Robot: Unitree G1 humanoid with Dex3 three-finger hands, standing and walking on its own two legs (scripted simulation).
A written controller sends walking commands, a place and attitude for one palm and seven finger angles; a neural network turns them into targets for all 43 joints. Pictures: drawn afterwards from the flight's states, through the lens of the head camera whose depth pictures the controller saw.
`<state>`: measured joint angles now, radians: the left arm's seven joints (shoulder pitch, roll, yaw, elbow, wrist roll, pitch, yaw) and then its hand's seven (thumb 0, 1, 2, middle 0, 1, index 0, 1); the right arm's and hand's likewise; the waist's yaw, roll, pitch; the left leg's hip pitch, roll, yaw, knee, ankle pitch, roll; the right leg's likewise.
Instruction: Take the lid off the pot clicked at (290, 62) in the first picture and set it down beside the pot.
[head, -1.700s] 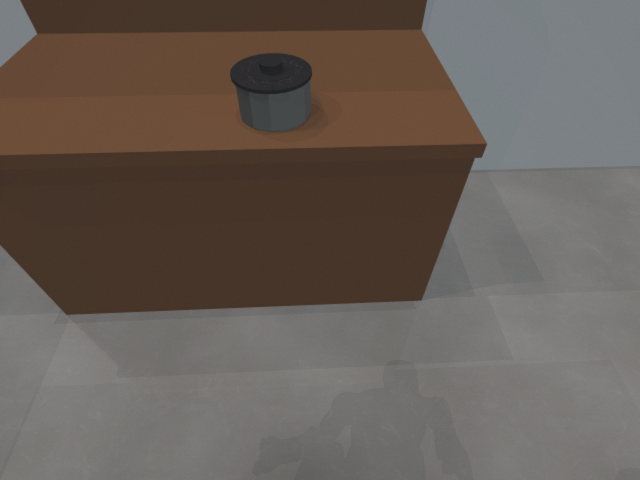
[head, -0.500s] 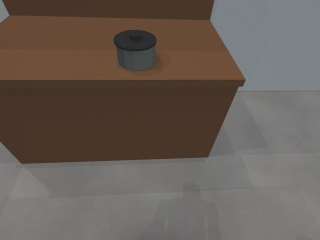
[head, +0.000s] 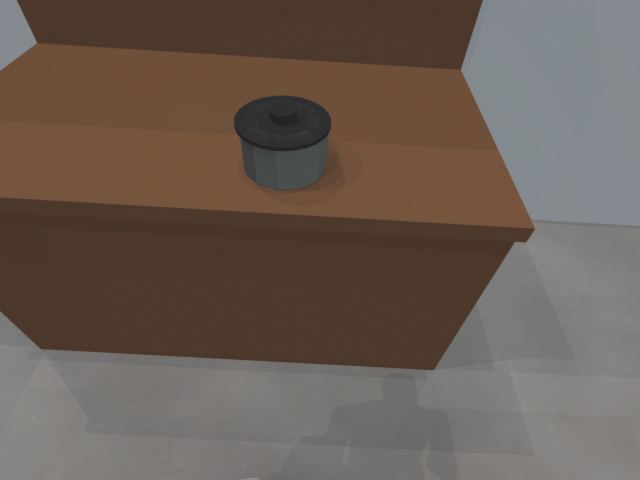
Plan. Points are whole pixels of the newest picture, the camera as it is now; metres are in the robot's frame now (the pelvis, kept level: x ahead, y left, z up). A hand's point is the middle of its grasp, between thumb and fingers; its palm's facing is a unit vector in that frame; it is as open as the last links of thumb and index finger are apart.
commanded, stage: take the last steps up to it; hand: left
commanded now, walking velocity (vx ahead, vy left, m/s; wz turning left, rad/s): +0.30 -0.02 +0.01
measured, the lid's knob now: (282, 112) +0.73 +0.13 +0.08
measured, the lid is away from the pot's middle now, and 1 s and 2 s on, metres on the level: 0.00 0.00 0.00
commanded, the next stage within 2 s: come to a stop and stand still in 0.36 s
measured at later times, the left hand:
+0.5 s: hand (227, 421) +0.24 +0.16 -0.17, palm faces +0.04 -0.97 -0.23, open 7.3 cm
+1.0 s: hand (208, 389) +0.29 +0.20 -0.18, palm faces +0.02 -0.97 -0.24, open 7.4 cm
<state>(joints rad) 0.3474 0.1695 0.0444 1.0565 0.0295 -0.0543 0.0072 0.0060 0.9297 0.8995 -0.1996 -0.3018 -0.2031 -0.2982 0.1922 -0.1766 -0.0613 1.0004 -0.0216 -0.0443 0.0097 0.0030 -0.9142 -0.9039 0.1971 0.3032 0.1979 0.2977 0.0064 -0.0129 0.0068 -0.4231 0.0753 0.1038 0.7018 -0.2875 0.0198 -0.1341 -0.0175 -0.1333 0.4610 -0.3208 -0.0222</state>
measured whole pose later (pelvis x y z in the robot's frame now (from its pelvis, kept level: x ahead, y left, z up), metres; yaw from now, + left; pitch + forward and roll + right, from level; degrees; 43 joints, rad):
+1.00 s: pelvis +0.23 +0.00 +0.00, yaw -2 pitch +0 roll -1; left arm 0.21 0.23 0.06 0.99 0.02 0.06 0.04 0.01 0.91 0.90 -0.20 -0.30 -0.20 -0.30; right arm 0.11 -0.13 -0.03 0.96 -0.02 0.03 -0.03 0.00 -0.91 -0.90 0.20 0.30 0.21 0.30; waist 0.01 -0.03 0.06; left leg -0.31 0.00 0.08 0.46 -0.14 0.07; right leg -0.35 0.00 0.03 0.99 -0.49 0.04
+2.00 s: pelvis +0.25 -0.02 +0.00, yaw -3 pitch +0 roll +0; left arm 0.35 0.16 -0.01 1.06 0.02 -0.02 0.04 0.01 0.91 0.90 -0.20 -0.30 -0.20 -0.30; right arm 0.24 -0.15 -0.02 1.06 0.00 -0.02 -0.02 0.01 -0.93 -0.90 0.20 0.30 0.20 0.30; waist 0.01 -0.05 0.03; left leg -0.32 0.00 0.05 0.53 -0.21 0.03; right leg -0.11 -0.01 0.02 0.48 -0.37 0.01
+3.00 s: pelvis +0.23 -0.04 +0.00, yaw -1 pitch -1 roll +0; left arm 0.51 0.18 0.04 0.16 -0.01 -0.05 0.06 0.01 0.91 0.90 -0.67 -0.81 -0.67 -0.81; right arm 0.14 -0.21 -0.01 0.57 0.02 -0.12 -0.04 0.01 -0.91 -0.90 0.20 0.30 0.20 0.30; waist 0.02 0.02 -0.02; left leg -0.29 0.00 0.02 0.46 -0.15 0.01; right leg -0.09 0.00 -0.02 0.45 -0.34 0.00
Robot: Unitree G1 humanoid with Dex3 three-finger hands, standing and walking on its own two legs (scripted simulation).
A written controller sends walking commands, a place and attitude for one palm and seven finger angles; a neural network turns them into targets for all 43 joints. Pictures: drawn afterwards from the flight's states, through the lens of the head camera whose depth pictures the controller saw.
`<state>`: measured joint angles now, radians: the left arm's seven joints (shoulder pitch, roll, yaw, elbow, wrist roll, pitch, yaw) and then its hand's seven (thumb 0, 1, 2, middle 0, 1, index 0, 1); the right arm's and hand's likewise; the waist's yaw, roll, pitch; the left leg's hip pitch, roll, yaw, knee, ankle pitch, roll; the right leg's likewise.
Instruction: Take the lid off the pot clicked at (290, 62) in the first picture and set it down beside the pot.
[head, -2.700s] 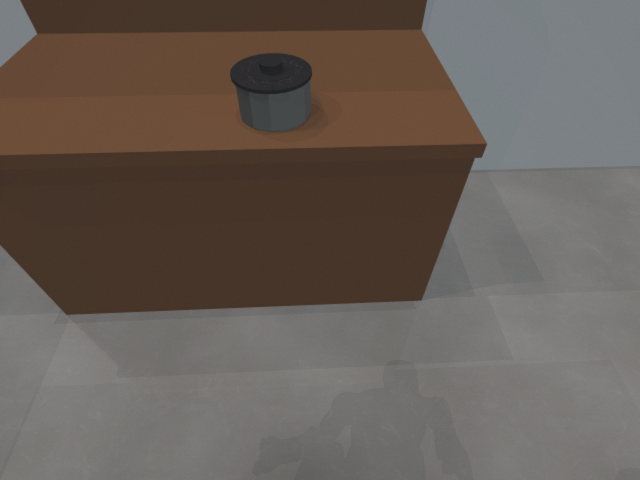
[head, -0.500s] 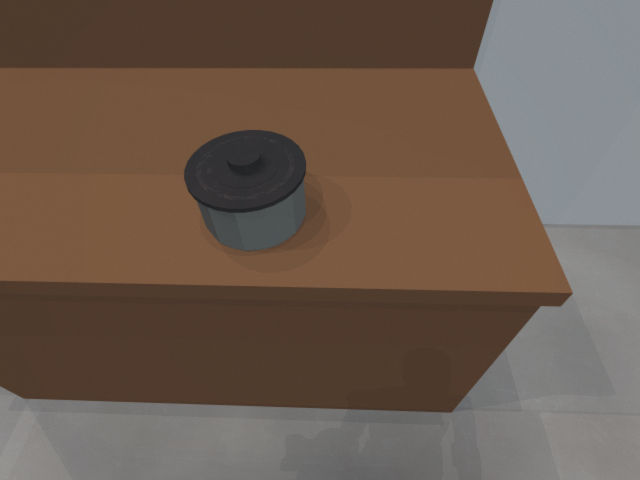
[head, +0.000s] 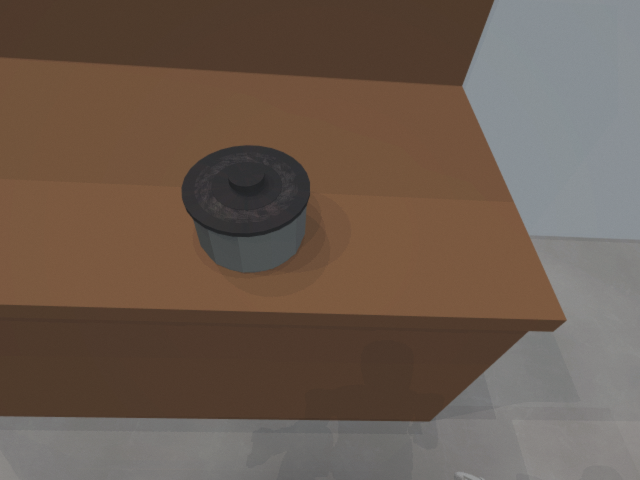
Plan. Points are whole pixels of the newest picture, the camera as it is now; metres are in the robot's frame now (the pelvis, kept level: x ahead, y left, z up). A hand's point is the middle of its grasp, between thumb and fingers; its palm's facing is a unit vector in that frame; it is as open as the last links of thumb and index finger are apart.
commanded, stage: come to a stop and stand still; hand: left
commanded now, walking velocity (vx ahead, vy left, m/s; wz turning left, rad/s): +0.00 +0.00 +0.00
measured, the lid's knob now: (246, 177) +0.50 +0.15 +0.08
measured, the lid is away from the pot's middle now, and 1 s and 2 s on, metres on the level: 0.00 0.00 0.00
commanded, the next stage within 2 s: look again from close up in 0.42 s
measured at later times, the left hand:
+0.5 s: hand out of the picture -0.01 +0.15 -0.19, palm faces -0.01 -0.98 -0.18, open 7.3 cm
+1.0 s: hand out of the picture +0.00 +0.14 -0.19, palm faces +0.01 -0.99 -0.15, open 7.4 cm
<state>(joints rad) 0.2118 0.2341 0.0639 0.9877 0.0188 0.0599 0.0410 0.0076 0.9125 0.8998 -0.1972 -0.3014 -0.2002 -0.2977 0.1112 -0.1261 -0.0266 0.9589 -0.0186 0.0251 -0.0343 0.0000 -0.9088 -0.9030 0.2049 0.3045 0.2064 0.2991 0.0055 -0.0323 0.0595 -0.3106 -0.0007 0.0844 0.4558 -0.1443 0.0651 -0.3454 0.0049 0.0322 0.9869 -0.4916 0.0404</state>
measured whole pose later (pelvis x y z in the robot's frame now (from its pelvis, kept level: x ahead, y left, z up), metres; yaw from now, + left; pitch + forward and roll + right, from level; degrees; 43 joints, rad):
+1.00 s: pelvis +0.02 -0.02 +0.00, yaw +0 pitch +0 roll +0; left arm 0.35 0.16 -0.01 1.06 0.02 -0.02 0.04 0.01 0.91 0.90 -0.20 -0.30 -0.20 -0.30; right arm 0.24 -0.15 -0.02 1.06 0.00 -0.02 -0.02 0.01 -0.93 -0.90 0.20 0.30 0.20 0.30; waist 0.01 -0.05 0.03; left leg -0.32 0.00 0.05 0.53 -0.21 0.03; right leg -0.11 -0.01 0.02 0.48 -0.37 0.01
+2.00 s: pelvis +0.01 -0.03 +0.00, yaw +1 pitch -1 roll +0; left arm 0.51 0.18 0.04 0.16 -0.01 -0.05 0.06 0.01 0.91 0.90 -0.67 -0.81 -0.67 -0.81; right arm 0.14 -0.21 -0.01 0.57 0.02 -0.12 -0.04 0.01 -0.91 -0.90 0.20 0.30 0.20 0.30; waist 0.02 0.02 -0.02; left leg -0.29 0.00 0.02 0.46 -0.15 0.01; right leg -0.09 0.00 -0.02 0.45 -0.34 0.00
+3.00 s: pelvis +0.02 -0.04 +0.00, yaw +1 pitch -3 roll +0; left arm 0.65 0.29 0.17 -0.31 -0.03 -0.07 0.06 0.02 0.90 0.90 -1.30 -1.50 -1.30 -1.50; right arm 0.16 -0.19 0.01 0.57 0.01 -0.09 -0.08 0.01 -0.90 -0.90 0.20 0.30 0.21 0.30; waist 0.07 0.04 0.02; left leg -0.20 0.00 0.02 0.42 -0.16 0.00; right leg 0.02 0.00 -0.02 0.37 -0.33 -0.01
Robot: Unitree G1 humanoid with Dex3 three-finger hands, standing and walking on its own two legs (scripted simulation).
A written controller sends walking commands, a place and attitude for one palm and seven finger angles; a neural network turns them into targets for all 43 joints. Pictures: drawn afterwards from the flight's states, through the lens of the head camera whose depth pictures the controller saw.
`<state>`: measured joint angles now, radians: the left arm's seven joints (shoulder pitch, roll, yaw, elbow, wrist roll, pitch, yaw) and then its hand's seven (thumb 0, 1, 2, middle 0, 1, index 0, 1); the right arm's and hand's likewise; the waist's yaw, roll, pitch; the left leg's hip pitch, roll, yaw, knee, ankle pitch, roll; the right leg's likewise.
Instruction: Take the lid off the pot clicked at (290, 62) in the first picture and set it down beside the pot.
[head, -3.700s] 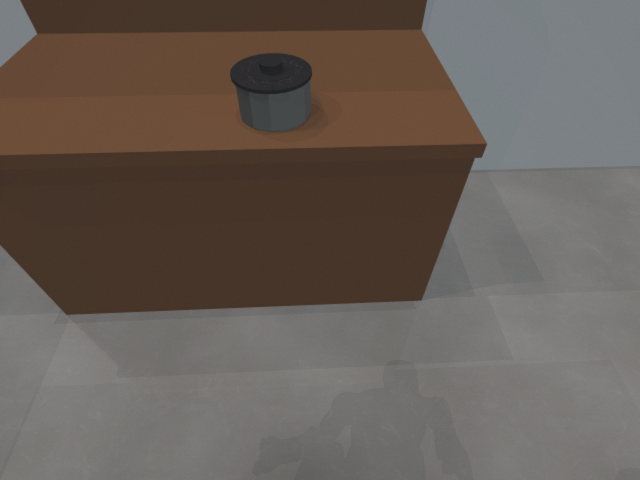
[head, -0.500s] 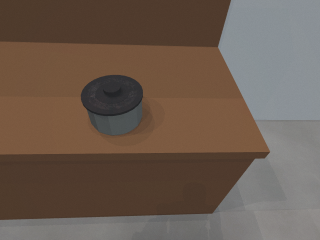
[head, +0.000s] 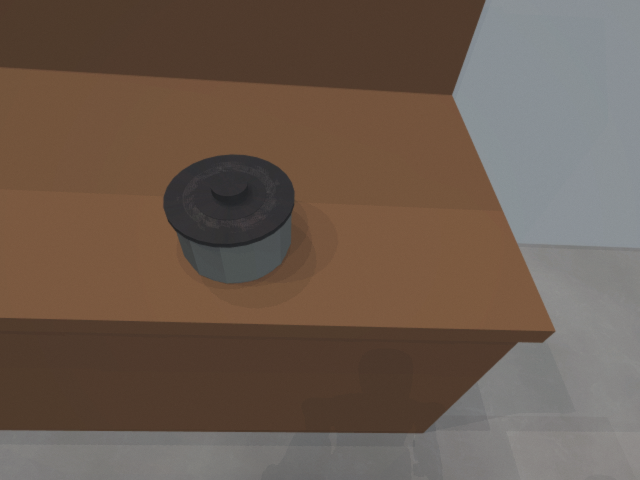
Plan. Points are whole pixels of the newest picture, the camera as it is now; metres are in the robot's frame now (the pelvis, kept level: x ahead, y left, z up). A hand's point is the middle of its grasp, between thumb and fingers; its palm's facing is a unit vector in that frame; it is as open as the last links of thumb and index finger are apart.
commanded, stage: look again from close up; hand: left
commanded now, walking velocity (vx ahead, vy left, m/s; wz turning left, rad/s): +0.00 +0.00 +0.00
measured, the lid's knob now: (229, 186) +0.48 +0.17 +0.08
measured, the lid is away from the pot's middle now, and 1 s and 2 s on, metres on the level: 0.00 0.00 0.00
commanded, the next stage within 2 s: lift the closed hand beside the body in 0.52 s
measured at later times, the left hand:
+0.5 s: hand out of the picture +0.01 +0.17 -0.18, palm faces +0.01 -0.99 -0.17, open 7.4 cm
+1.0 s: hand out of the picture +0.13 +0.18 -0.04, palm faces +0.20 -0.95 -0.25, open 4.7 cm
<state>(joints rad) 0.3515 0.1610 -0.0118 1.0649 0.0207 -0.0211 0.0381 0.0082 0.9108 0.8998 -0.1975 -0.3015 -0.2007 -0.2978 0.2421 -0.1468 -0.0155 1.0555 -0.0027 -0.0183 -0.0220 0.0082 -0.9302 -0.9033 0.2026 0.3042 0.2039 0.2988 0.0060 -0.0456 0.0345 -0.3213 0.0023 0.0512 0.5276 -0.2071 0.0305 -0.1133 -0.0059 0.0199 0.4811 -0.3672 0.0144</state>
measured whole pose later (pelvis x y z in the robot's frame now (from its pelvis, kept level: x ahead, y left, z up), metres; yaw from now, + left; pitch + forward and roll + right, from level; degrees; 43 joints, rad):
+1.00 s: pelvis -0.01 -0.01 +0.00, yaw +2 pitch -1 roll +0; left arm 0.51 0.18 0.04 0.16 -0.01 -0.05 0.06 0.01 0.91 0.90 -0.67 -0.81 -0.67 -0.81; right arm 0.14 -0.21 -0.01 0.57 0.02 -0.12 -0.04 0.01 -0.91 -0.90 0.20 0.30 0.20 0.30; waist 0.02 0.02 -0.02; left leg -0.29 0.00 0.02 0.46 -0.15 0.01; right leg -0.09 0.00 -0.02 0.45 -0.34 0.00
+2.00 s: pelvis +0.01 -0.02 +0.01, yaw +2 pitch -3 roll +0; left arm 0.65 0.29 0.17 -0.31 -0.03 -0.07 0.06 0.02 0.90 0.90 -1.30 -1.50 -1.30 -1.50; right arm 0.16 -0.19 0.01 0.57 0.01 -0.09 -0.08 0.01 -0.90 -0.90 0.20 0.30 0.21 0.30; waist 0.07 0.04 0.02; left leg -0.20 0.00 0.02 0.42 -0.16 0.00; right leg 0.02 0.00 -0.02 0.37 -0.33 -0.01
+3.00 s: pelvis -0.04 +0.00 +0.00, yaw +3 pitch -2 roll -1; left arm 0.05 0.64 0.01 -0.20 0.76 0.07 -0.24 0.00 0.01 1.26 -0.95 -0.42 -0.95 -0.42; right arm 0.07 -0.26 0.03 0.59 0.05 0.09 0.00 0.01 -0.91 -0.90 0.20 0.30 0.20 0.30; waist 0.07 0.13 0.04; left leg -0.30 -0.01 0.00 0.42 -0.09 0.04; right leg -0.09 -0.01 -0.04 0.42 -0.29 0.02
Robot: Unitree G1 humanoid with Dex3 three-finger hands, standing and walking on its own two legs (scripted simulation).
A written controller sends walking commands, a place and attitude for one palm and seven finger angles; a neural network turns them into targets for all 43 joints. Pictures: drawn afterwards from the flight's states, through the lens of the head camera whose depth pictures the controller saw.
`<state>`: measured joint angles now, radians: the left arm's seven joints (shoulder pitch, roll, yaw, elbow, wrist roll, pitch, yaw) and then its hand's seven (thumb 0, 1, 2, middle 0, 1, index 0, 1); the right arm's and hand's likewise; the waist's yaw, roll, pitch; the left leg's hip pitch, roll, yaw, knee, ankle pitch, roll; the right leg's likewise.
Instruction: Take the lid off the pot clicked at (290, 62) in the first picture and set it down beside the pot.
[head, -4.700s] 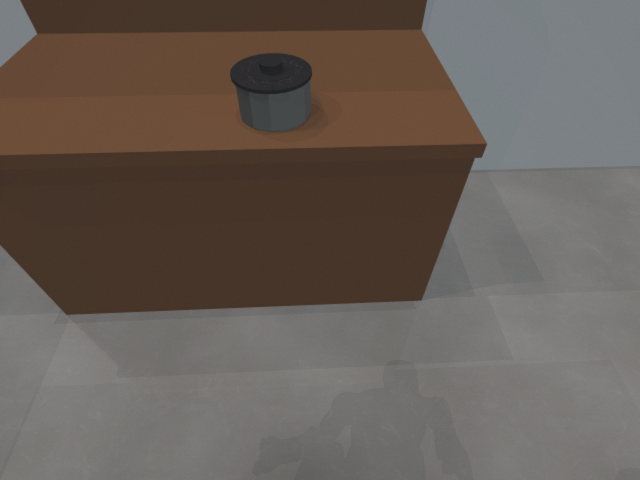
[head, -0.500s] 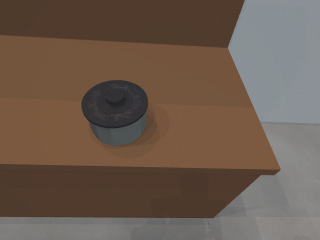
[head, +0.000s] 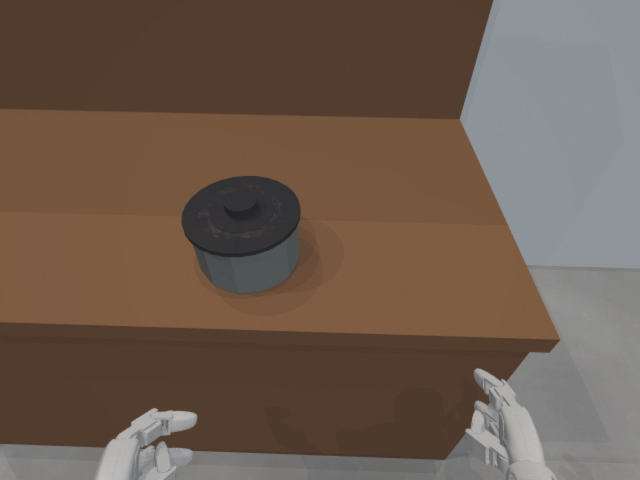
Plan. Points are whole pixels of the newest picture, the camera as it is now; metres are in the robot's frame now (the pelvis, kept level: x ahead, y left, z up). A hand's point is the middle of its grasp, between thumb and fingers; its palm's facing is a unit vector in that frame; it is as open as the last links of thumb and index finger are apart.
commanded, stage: lift the closed hand beside the body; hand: left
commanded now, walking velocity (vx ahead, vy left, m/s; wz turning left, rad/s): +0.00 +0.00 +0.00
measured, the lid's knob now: (240, 203) +0.50 +0.17 +0.08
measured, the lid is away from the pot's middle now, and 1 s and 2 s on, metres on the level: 0.00 0.00 0.00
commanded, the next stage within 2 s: raise the hand higher, near the body in 0.24 s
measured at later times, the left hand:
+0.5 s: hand (131, 467) +0.13 +0.22 +0.01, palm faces +0.23 -0.90 -0.38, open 3.1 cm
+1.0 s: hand (120, 413) +0.17 +0.22 +0.07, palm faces +0.27 -0.88 -0.39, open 3.1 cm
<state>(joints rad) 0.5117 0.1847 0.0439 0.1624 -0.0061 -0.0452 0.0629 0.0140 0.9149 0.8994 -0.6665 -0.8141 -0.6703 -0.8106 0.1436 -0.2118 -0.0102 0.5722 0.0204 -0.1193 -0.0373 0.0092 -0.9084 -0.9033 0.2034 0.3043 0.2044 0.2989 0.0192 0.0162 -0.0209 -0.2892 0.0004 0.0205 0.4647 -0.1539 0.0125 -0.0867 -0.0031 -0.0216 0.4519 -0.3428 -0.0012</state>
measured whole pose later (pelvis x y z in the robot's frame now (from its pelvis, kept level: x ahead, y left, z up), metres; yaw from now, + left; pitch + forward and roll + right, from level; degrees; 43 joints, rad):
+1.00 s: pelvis +0.02 -0.01 +0.00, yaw +0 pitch -3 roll +0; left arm 0.65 0.29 0.17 -0.31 -0.03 -0.07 0.06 0.02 0.90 0.90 -1.30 -1.50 -1.30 -1.50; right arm 0.16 -0.19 0.01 0.57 0.01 -0.09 -0.08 0.01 -0.90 -0.90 0.20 0.30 0.21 0.30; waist 0.07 0.04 0.02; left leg -0.20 0.00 0.02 0.42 -0.16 0.00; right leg 0.02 0.00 -0.02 0.37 -0.33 -0.01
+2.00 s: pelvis -0.03 +0.02 +0.00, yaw +1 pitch -2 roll -1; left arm 0.05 0.64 0.01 -0.20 0.76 0.07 -0.24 0.00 0.01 1.26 -0.95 -0.42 -0.95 -0.42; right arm 0.07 -0.26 0.03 0.59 0.05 0.09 0.00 0.01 -0.91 -0.90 0.20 0.30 0.20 0.30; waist 0.07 0.13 0.04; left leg -0.30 -0.01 0.00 0.42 -0.09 0.04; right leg -0.09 -0.01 -0.04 0.42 -0.29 0.02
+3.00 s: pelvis -0.01 +0.00 +0.00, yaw +2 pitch +0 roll +0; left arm -0.46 0.62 -0.13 0.16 0.80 0.18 -0.41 0.00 -0.29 1.48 -0.86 -0.08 -0.86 -0.08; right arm 0.11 -0.30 0.01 0.60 0.07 0.11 0.01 0.01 -0.91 -0.90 0.20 0.30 0.20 0.30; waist 0.01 0.12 0.03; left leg -0.34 -0.02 0.00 0.47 -0.13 0.02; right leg -0.14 -0.02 -0.04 0.49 -0.35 0.00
